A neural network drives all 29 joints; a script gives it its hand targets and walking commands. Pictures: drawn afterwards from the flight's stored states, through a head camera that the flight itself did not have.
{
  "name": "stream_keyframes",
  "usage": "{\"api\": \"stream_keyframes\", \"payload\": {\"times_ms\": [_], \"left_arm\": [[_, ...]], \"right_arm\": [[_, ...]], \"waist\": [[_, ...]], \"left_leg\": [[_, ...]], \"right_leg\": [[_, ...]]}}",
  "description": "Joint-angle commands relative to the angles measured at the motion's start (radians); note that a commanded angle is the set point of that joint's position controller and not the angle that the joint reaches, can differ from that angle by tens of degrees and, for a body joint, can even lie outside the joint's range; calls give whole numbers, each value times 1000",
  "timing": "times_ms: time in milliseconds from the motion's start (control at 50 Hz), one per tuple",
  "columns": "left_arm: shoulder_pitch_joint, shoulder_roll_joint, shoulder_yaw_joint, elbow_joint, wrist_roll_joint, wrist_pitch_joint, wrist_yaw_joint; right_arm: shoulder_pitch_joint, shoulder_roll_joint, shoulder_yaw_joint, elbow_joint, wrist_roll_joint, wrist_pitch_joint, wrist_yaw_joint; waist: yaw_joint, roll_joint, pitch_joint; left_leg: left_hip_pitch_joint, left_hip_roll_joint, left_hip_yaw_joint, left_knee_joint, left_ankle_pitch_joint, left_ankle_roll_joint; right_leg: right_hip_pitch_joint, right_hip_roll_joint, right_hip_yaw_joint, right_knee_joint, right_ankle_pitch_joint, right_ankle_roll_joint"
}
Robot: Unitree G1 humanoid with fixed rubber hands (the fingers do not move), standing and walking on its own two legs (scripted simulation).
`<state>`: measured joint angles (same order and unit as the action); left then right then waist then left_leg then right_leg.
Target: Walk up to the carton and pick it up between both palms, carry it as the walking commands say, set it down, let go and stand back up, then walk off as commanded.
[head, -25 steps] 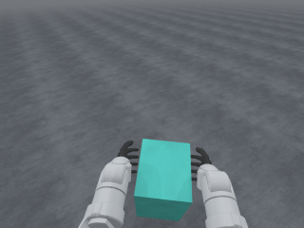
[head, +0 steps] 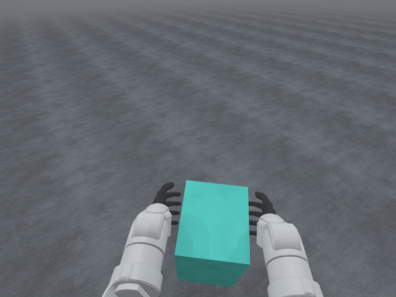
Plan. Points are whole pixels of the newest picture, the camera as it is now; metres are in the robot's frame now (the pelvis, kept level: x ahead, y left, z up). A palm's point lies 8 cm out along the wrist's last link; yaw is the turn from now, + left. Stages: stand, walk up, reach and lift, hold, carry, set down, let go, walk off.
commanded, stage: hold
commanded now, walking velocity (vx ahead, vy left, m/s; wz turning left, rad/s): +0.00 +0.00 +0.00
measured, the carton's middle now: (210, 236) +0.32 +0.01 -0.04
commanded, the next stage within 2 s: carry in 0.10 s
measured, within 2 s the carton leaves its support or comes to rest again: neither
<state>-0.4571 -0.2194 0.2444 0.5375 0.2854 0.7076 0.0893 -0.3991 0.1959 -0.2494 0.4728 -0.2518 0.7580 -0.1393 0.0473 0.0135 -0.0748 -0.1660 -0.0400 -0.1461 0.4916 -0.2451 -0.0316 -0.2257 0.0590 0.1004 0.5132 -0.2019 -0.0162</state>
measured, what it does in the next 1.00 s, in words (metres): walks ahead: right foot, then left foot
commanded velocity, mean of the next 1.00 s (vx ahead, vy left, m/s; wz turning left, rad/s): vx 0.47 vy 0.00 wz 0.00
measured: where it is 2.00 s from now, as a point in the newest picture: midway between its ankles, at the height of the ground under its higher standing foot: (200, 215)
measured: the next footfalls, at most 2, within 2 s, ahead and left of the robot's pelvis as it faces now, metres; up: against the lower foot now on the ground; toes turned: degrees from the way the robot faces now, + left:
right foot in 0.64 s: +0.17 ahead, -0.08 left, +0.00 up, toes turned -1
left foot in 0.90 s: +0.34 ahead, +0.17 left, +0.00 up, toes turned +10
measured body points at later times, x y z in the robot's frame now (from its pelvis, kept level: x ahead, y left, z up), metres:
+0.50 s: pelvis +0.05 +0.03 +0.02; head +0.06 +0.04 +0.47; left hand +0.39 +0.18 +0.09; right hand +0.40 -0.04 +0.08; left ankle +0.01 +0.12 -0.74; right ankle +0.04 -0.10 -0.69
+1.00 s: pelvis +0.32 +0.07 +0.00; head +0.34 +0.06 +0.45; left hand +0.65 +0.19 +0.09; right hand +0.66 -0.04 +0.08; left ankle +0.30 +0.16 -0.74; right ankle +0.14 -0.06 -0.70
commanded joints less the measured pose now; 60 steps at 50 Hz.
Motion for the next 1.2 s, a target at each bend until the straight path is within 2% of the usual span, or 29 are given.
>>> {"api": "stream_keyframes", "payload": {"times_ms": [0,60,80,120,160,220,260,280,300,360,420,480,560,580,600,620,660,680,720,800,840,880,920,940,980,1020,1100,1160,1180], "left_arm": [[-504,-1202,-505,-93,-291,-35,-267],[-491,-1208,-496,-109,-280,-32,-263],[-555,-1138,-484,-9,-246,-46,-246],[-615,-1155,-521,-87,-290,-49,-235],[-643,-1144,-550,-151,-300,-37,-214],[-620,-1168,-617,-217,-347,20,-180],[-577,-1164,-610,-216,-338,61,-156],[-575,-1182,-641,-237,-352,75,-145],[-571,-1198,-657,-290,-378,96,-131],[-459,-1203,-655,-385,-447,145,-92],[-398,-1169,-675,-482,-441,200,-48],[-308,-1112,-669,-538,-432,269,-8],[-276,-1060,-663,-658,-458,314,17],[-253,-1071,-664,-709,-472,319,21],[-241,-1059,-648,-709,-467,322,21],[-228,-1067,-645,-667,-461,336,29],[-253,-1075,-622,-733,-465,337,35],[-259,-1078,-622,-754,-472,337,38],[-239,-1051,-585,-765,-463,347,34],[-231,-1021,-572,-855,-481,326,51],[-164,-1004,-572,-783,-455,346,56],[-145,-978,-553,-739,-432,353,57],[-126,-976,-574,-701,-432,375,49],[-144,-975,-573,-688,-438,375,40],[-140,-1022,-573,-656,-445,357,31],[-193,-1019,-588,-719,-456,338,33],[-241,-1015,-633,-772,-446,343,55],[-285,-1025,-651,-771,-460,361,56],[-273,-1005,-635,-772,-458,366,57]], "right_arm": [[-558,1193,541,-88,236,-76,280],[-591,1200,556,-124,249,-76,287],[-709,1114,523,-32,198,-99,288],[-820,1132,596,-142,247,-106,277],[-836,1155,603,-110,276,-89,266],[-894,1154,645,-236,347,-45,241],[-866,1120,643,-281,360,-10,220],[-874,1112,668,-345,381,-3,209],[-871,1094,685,-422,404,14,188],[-829,1076,713,-629,446,54,133],[-672,1057,680,-636,447,124,103],[-494,1005,621,-605,412,198,70],[-327,1019,582,-586,392,254,37],[-349,1015,581,-642,409,255,35],[-383,1006,593,-693,418,261,32],[-433,989,619,-721,430,269,25],[-482,1021,644,-766,480,275,26],[-456,1030,651,-765,480,281,24],[-445,1036,657,-769,490,298,21],[-444,1036,658,-850,514,288,3],[-371,1009,627,-791,477,308,-4],[-345,999,631,-772,475,313,-7],[-273,953,594,-709,443,318,-5],[-301,973,609,-692,447,318,-4],[-334,999,634,-721,447,313,4],[-307,1027,629,-676,452,315,15],[-252,971,562,-656,437,316,39],[-204,951,539,-635,404,324,38],[-215,944,533,-608,400,334,34]], "waist": [[-87,3,-288],[-74,8,-300],[-41,-70,-226],[-26,-106,-209],[-46,-200,-206],[-59,-106,-228],[-69,20,-268],[-82,235,-265],[-69,243,-251],[-71,39,-327],[-79,127,-393],[-92,211,-385],[-48,106,-482],[-19,66,-550],[-27,-162,-573],[-27,-294,-467],[-16,-132,-435],[-14,-194,-409],[-24,-148,-363],[-31,-274,-467],[-45,-196,-494],[-86,-147,-549],[-93,240,-561],[-101,196,-507],[-106,37,-416],[-93,18,-368],[-89,258,-327],[-59,198,-345],[-34,197,-410]], "left_leg": [[27,-53,49,-88,83,22],[20,-46,41,-90,65,31],[-193,109,2,-26,-44,40],[-291,51,31,42,-321,47],[-172,9,142,202,-247,33],[104,3,186,50,-239,72],[220,107,-28,-214,-443,126],[259,327,-368,-371,-584,174],[242,413,-463,-402,-597,193],[263,317,-218,-313,-117,178],[448,244,-77,-169,340,151],[501,239,-28,-118,410,183],[211,170,117,166,778,96],[-66,149,145,267,555,64],[-371,61,213,424,32,32],[-647,27,205,415,-318,11],[-671,79,147,341,-331,28],[-656,102,151,272,-309,16],[-461,71,215,128,-196,13],[-244,8,320,-27,-2,38],[-2,1,347,-139,154,53],[383,122,158,-80,186,103],[751,385,-223,-16,869,290],[791,433,-233,-8,964,324],[726,427,-202,-38,801,263],[572,390,-79,-100,729,209],[427,260,168,-117,672,120],[286,191,304,93,785,66],[112,184,316,202,689,41]], "right_leg": [[284,15,-29,-91,104,25],[297,17,-25,-83,86,20],[100,-199,49,-86,8,-29],[55,-229,170,-231,-421,-79],[-132,-324,273,-393,-620,-122],[-335,-220,81,-325,-569,-37],[-410,-82,-78,-56,-485,31],[-492,-4,-205,246,-330,56],[-538,-71,-189,358,-281,46],[-393,-71,-177,285,-150,24],[-367,-46,-196,146,-164,22],[-350,-30,-235,-9,-205,11],[199,-60,-198,-284,30,-42],[495,-177,-47,-208,101,-100],[672,-398,232,-171,312,-168],[775,-443,313,-154,448,-231],[727,-455,256,-171,440,-243],[664,-468,230,-200,293,-242],[451,-360,52,-250,188,-177],[417,-280,-99,-143,400,-84],[292,-247,-193,-54,428,-37],[-11,-197,-253,195,392,19],[-492,-47,-222,526,-223,43],[-630,-68,-179,562,-465,18],[-689,-99,-167,498,-477,-8],[-565,-130,-168,351,-392,-14],[-343,-36,-300,26,-86,1],[-36,18,-354,-167,116,-11],[201,-47,-256,-151,100,-46]]}}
